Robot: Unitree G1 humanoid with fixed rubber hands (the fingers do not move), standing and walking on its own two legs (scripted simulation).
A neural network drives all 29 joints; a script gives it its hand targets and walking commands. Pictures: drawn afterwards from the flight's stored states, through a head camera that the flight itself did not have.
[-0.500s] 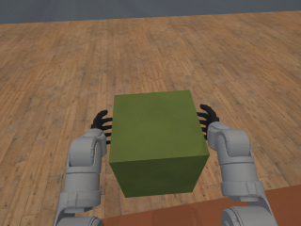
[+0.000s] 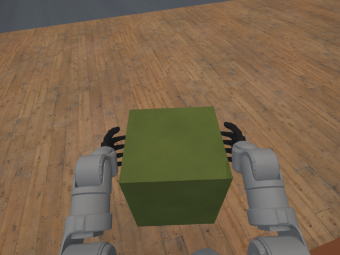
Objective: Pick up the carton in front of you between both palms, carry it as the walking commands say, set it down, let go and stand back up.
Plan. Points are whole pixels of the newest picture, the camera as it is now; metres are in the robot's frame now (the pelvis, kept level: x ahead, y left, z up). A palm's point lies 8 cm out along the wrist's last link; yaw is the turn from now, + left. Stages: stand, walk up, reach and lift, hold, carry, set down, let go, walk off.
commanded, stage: carry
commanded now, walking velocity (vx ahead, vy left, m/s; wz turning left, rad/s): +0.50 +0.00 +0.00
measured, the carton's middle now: (173, 169) +0.35 -0.03 +0.03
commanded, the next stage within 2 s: none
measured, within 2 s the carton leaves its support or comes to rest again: neither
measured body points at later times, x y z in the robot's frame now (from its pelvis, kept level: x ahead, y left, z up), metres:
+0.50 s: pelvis +0.39 -0.05 -0.14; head +0.45 -0.05 +0.30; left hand +0.72 +0.13 -0.10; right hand +0.75 -0.17 -0.10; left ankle +0.36 +0.09 -0.75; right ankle +0.42 -0.10 -0.86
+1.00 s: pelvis +0.71 +0.00 -0.11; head +0.73 +0.01 +0.34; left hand +1.06 +0.12 -0.04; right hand +1.03 -0.18 -0.03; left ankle +0.71 +0.07 -0.86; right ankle +0.74 -0.16 -0.80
